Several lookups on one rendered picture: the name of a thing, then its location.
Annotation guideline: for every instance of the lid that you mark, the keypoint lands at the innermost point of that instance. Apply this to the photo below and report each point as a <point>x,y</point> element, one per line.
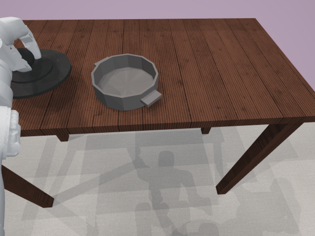
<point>47,73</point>

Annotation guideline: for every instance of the left robot upper arm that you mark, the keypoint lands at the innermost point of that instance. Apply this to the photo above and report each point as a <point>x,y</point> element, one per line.
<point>10,132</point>

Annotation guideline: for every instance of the pot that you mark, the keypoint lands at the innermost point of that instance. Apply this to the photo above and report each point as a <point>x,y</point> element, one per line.
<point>125,82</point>

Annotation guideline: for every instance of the robot left hand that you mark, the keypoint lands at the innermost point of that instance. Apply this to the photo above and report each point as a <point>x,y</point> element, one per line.
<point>21,31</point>

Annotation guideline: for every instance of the knob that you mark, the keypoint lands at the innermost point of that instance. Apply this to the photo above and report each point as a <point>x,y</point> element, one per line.
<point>26,55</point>

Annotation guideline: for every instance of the table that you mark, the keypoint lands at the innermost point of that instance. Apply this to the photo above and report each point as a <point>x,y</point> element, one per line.
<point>211,73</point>

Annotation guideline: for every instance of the left robot forearm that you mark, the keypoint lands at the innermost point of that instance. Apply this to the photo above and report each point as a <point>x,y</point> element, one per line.
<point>7,64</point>

